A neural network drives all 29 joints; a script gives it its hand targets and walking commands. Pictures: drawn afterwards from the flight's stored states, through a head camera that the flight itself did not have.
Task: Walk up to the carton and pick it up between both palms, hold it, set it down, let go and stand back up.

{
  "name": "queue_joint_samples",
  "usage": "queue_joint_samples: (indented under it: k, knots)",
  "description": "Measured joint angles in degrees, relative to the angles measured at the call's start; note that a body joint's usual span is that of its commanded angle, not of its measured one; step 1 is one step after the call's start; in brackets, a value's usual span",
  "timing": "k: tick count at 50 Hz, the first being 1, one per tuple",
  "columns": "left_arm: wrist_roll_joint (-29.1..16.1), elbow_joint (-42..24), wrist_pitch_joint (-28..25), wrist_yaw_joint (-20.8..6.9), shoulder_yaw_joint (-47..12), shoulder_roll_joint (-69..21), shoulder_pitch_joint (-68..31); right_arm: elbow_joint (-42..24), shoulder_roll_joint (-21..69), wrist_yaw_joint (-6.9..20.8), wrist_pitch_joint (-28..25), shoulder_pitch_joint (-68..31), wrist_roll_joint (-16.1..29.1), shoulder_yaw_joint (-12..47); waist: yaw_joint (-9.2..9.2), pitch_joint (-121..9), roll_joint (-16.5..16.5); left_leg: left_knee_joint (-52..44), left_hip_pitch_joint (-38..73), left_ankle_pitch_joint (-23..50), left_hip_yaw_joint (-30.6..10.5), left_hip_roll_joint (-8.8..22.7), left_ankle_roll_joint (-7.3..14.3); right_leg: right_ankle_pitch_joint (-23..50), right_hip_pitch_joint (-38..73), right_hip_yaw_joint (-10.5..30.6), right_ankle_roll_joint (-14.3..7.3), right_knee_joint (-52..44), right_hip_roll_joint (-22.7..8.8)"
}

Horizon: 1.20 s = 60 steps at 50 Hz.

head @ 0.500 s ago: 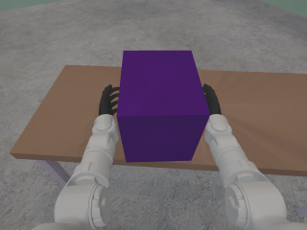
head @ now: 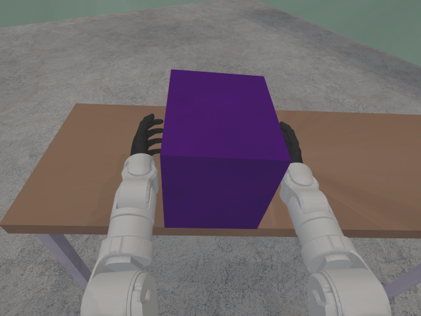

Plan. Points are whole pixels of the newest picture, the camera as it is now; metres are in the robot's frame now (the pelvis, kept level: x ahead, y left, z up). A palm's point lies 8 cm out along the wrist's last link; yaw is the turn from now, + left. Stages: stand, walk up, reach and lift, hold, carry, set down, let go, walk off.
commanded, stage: reach and lift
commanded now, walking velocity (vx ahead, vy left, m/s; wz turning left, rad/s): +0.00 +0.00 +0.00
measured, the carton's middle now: (214, 150) +0.42 -0.01 +0.10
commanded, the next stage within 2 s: hold in 1.20 s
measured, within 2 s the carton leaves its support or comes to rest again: neither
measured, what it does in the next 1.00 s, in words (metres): stands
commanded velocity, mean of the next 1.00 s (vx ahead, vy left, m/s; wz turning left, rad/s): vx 0.00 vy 0.00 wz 0.00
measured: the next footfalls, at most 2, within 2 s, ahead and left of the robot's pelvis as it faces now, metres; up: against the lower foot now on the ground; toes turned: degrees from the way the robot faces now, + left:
none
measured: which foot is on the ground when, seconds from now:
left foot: down 0.00-1.00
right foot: down 0.00-1.00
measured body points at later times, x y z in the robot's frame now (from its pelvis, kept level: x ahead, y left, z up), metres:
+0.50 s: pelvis -0.01 +0.01 +0.00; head -0.03 +0.03 +0.45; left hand +0.39 +0.13 +0.15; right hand +0.36 -0.16 +0.13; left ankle -0.01 +0.10 -0.75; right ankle +0.03 -0.11 -0.75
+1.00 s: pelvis +0.00 +0.01 +0.00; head -0.02 +0.03 +0.45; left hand +0.39 +0.13 +0.15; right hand +0.36 -0.16 +0.13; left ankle -0.01 +0.10 -0.75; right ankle +0.03 -0.11 -0.75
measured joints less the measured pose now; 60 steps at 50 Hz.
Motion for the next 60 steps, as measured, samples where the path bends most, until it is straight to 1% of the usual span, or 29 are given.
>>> queue_joint_samples:
  k: [4,11,17,22,31,45,52,60]
  knots:
    - [-0.6,-2.3,1.1,0.2,-1.5,0.0,1.1,-3.0,0.1,-0.1,0.6,2.1,0.3,0.4,-0.22,0.4,0.1,0.4,-0.5,0.1,0.1,-0.2,0.3,0.2,-0.5,0.1,0.2,0.3,-0.2]
    - [-1.4,-4.6,3.1,0.3,-2.8,0.4,0.6,-7.2,0.3,-0.4,2.8,3.1,0.5,0.0,-0.38,0.6,0.2,0.5,-1.6,0.6,0.6,-0.4,0.6,0.8,-1.8,0.6,0.3,0.6,-0.4]
    - [-1.1,-7.6,5.1,-0.6,-3.1,0.6,1.1,-10.9,0.4,-1.7,5.0,3.8,1.9,1.1,-1.33,1.1,0.0,0.2,-0.9,0.9,0.7,-0.5,0.8,1.1,-1.2,0.7,0.4,0.3,-0.5]
    - [0.0,-8.8,6.9,-1.5,-2.4,0.1,1.1,-11.4,0.6,-1.9,6.0,4.1,2.4,1.2,-1.30,1.3,-0.3,-0.2,0.2,0.8,1.1,-0.5,0.9,0.8,-0.5,1.1,0.5,0.6,-0.6]
    - [1.0,-10.6,8.6,-2.0,-2.4,0.1,0.9,-12.0,0.8,-1.9,6.3,4.0,2.7,1.2,-1.04,2.0,-0.3,-0.2,1.5,0.5,1.2,-0.4,0.8,0.6,0.8,1.2,0.5,0.4,-0.4]
    - [2.0,-14.9,10.7,-2.9,-3.0,-0.1,2.5,-14.7,0.4,-2.8,7.0,5.0,4.3,3.2,-2.13,3.2,-0.6,-0.1,3.3,-0.2,0.4,-0.3,0.7,-0.1,3.2,0.5,0.6,0.0,-0.3]
    - [2.0,-17.0,11.2,-4.2,-2.3,-0.3,4.4,-16.5,0.4,-4.1,7.7,6.3,5.3,5.0,-2.64,4.1,-1.0,-0.7,4.5,-0.1,0.4,-0.4,0.9,-0.1,4.3,0.6,0.7,-0.5,-0.4]
    - [1.5,-19.8,12.4,-3.8,-3.2,-0.3,5.1,-18.2,0.1,-4.4,7.7,7.1,6.2,5.7,-2.02,4.1,-0.9,0.0,4.1,-0.3,0.8,-0.4,1.0,0.1,4.0,0.9,0.8,-0.3,-0.4]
